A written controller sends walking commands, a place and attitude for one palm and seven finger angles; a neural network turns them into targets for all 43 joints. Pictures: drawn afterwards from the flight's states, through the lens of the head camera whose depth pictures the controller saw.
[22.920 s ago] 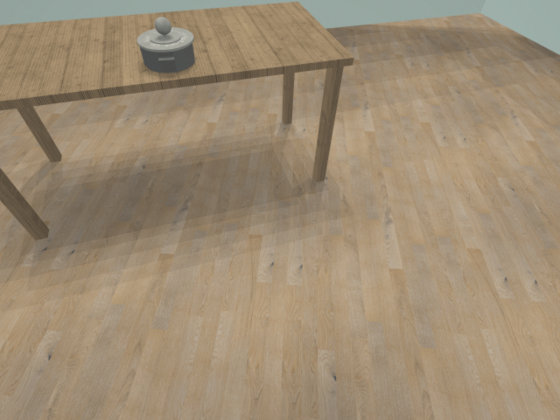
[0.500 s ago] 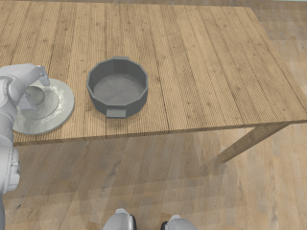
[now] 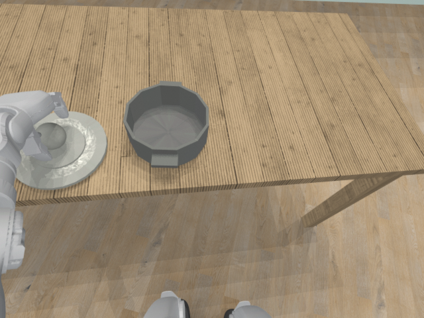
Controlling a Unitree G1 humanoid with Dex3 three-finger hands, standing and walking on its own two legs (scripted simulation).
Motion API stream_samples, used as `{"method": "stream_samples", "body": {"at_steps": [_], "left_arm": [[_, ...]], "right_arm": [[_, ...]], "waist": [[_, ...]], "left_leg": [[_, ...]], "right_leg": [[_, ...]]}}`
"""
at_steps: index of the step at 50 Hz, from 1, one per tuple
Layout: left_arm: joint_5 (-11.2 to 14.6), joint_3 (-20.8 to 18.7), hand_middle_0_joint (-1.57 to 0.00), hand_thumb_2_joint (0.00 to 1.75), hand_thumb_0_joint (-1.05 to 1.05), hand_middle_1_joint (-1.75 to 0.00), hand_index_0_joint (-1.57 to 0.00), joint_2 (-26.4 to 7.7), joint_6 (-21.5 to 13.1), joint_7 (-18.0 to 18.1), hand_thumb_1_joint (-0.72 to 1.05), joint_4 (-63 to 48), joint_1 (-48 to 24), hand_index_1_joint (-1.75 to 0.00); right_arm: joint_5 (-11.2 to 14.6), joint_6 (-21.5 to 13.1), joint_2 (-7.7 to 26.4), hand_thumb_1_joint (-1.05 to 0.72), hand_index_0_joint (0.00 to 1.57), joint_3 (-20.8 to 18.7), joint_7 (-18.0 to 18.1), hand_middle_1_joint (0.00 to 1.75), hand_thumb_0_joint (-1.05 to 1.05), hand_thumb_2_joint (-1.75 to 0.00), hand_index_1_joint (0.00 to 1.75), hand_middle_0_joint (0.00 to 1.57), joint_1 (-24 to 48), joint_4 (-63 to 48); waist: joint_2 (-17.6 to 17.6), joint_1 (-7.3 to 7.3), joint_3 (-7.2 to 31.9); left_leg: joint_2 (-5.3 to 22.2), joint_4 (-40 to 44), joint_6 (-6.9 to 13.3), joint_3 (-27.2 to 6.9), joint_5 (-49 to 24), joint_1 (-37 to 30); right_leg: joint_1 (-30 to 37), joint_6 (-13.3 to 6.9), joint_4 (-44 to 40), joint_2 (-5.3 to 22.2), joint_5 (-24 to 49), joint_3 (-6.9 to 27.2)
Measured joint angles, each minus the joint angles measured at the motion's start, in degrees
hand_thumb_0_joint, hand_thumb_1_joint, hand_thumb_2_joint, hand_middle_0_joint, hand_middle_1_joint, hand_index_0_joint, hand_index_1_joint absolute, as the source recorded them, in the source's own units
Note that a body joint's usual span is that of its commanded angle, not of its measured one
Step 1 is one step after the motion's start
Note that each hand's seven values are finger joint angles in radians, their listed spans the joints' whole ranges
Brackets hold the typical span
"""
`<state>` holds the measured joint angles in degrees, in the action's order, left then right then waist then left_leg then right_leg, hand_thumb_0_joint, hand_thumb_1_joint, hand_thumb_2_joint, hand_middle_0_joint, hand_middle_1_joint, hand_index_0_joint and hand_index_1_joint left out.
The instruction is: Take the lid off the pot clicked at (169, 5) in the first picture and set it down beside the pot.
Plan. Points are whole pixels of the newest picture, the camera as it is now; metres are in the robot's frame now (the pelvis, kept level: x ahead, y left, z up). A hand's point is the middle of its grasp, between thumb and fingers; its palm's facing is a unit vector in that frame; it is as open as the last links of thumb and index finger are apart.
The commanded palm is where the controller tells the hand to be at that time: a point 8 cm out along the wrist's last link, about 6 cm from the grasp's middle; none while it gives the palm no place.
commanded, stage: raise the empty hand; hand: left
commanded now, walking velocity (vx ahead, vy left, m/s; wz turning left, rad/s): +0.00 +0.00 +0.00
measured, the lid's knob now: (50, 136) +0.47 +0.31 -0.01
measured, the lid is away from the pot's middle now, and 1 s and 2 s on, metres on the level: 0.23 0.23 0.23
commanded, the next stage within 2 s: draw the hand back to the body in 1.20 s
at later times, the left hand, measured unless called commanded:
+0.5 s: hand (21, 116) +0.45 +0.32 +0.08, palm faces -0.42 -0.11 -0.90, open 11.0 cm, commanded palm +0.48 +0.30 +0.14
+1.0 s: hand (1, 90) +0.46 +0.32 +0.13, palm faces -0.38 -0.11 -0.92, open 11.0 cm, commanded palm +0.48 +0.31 +0.19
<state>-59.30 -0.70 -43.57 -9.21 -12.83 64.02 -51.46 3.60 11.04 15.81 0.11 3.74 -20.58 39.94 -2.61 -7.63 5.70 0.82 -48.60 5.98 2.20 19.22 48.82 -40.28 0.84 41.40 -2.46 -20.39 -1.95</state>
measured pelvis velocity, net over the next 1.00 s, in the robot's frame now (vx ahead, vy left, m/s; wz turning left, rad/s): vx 0.01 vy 0.01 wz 0.03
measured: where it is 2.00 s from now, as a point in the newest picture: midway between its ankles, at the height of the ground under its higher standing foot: outside the picture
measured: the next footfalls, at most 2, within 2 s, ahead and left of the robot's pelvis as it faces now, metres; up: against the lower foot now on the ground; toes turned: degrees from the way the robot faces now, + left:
none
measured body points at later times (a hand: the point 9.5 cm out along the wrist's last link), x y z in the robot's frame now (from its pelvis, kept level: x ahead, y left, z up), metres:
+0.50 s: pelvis +0.00 +0.01 +0.01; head +0.08 +0.03 +0.45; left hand +0.47 +0.32 +0.13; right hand +0.01 -0.27 -0.10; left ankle +0.03 +0.05 -0.70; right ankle -0.01 -0.15 -0.70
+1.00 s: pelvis +0.01 +0.01 +0.03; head +0.08 +0.03 +0.47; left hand +0.48 +0.32 +0.18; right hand +0.04 -0.27 -0.09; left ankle +0.03 +0.05 -0.70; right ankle -0.01 -0.15 -0.70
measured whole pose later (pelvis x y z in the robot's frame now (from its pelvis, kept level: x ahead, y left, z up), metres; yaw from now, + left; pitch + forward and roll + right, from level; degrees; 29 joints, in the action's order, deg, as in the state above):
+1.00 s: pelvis +0.01 +0.01 +0.03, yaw +2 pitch +12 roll -4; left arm -56.4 3.9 -41.7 -4.8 -19.0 62.3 -58.1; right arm 4.6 7.9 16.4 0.1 3.4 -19.5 39.8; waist -2.7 -5.7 4.1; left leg -2.0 -35.9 7.0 3.0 14.6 33.9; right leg -25.7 0.3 29.6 -0.1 -16.3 -1.0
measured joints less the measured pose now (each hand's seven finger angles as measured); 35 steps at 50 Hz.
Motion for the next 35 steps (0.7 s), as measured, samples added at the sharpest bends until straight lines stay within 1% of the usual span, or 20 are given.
{"method": "stream_samples", "body": {"at_steps": [4,6,9,12,15,18,24,31,35], "left_arm": [[0.56,0.86,-0.33,0.55,0.00,-0.92,-0.33,0.99,-0.07,0.70,0.04,-0.43,-0.59,-0.92],[0.88,1.02,-0.33,0.55,0.00,-0.92,-0.33,0.95,0.54,0.97,0.04,1.10,-1.65,-0.92],[0.61,1.53,-0.33,0.55,0.00,-0.92,-0.33,0.77,1.87,1.04,0.04,1.65,-2.15,-0.92],[0.65,2.22,-0.33,0.55,0.00,-0.92,-0.33,1.25,2.42,0.32,0.04,0.65,-1.99,-0.92],[1.26,2.85,-0.33,0.55,0.00,-0.92,-0.33,1.95,2.52,-0.61,0.04,0.40,-2.40,-0.92],[1.60,3.04,-0.33,0.55,0.00,-0.92,-0.33,2.11,2.45,-0.96,0.04,0.92,-2.98,-0.92],[1.66,4.51,-0.33,0.55,0.00,-0.92,-0.33,2.31,3.35,-1.38,0.04,1.81,-4.62,-0.92],[1.73,2.58,-0.33,0.55,0.00,-0.92,-0.33,1.84,2.92,-2.39,0.04,0.57,-4.35,-0.92],[1.92,3.56,-0.33,0.55,0.00,-0.92,-0.33,1.31,3.91,-3.06,0.04,1.12,-5.11,-0.92]], "right_arm": [[0.12,-0.01,0.00,-0.91,0.21,-0.13,-0.06,0.30,0.01,-0.90,0.30,0.20,0.31,0.29],[0.37,-0.19,0.09,-0.91,0.21,0.26,-0.17,0.30,0.01,-0.90,0.30,0.20,0.69,0.17],[0.52,-0.55,0.18,-0.91,0.21,0.31,-0.36,0.30,0.01,-0.90,0.30,0.20,0.89,-0.34],[0.57,-0.79,0.23,-0.91,0.21,0.00,-0.43,0.30,0.01,-0.90,0.30,0.20,0.63,-0.45],[0.69,-0.83,0.29,-0.91,0.21,0.02,-0.44,0.30,0.01,-0.90,0.30,0.20,0.48,-0.03],[0.78,-1.07,0.31,-0.91,0.21,0.21,-0.31,0.30,0.01,-0.90,0.30,0.20,0.39,0.17],[0.96,-1.79,0.39,-0.91,0.21,0.25,-0.40,0.30,0.01,-0.90,0.30,0.20,0.10,0.36],[0.86,-2.59,0.54,-0.91,0.21,0.23,0.05,0.30,0.01,-0.90,0.30,0.20,-0.44,0.38],[1.00,-2.88,0.58,-0.91,0.21,0.08,-0.11,0.30,0.01,-0.90,0.30,0.20,-0.71,0.44]], "waist": [[-0.02,0.44,0.23],[0.15,0.31,0.17],[0.09,0.21,0.06],[-0.19,0.60,0.00],[-0.28,0.96,-0.02],[-0.27,0.95,0.01],[-0.18,1.07,-0.42],[-0.05,0.89,-0.60],[0.09,0.95,-0.57]], "left_leg": [[-0.32,0.91,0.10,-0.11,-0.39,-1.29],[-0.43,1.15,0.23,0.00,-0.48,-1.80],[-0.52,1.68,0.32,0.13,-0.73,-2.47],[-0.71,2.54,0.37,0.18,-1.12,-3.47],[-0.98,3.37,0.54,0.21,-1.40,-4.66],[-1.21,4.16,0.66,0.31,-1.67,-5.74],[-1.59,5.62,0.79,0.52,-2.28,-7.33],[-1.83,7.73,0.88,0.90,-2.90,-9.55],[-1.93,8.74,0.88,0.95,-3.09,-10.77]], "right_leg": [[1.38,-0.32,-0.94,0.24,0.30,-0.12],[1.80,-0.24,-1.03,0.35,0.33,-0.02],[2.44,-0.19,-1.53,0.44,0.59,0.11],[3.45,-0.46,-2.40,0.58,0.98,0.16],[4.64,-0.41,-3.19,0.81,1.20,0.19],[5.65,-0.42,-3.82,1.01,1.40,0.30],[7.04,-0.66,-4.91,1.34,1.78,0.51],[9.12,-0.34,-7.02,1.56,2.59,0.98],[10.39,-0.38,-8.16,1.61,2.89,1.08]]}}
